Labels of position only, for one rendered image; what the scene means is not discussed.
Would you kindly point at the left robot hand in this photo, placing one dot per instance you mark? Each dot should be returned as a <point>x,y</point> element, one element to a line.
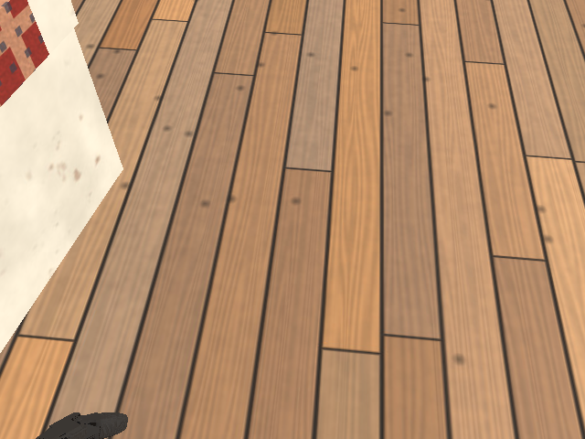
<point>90,426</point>

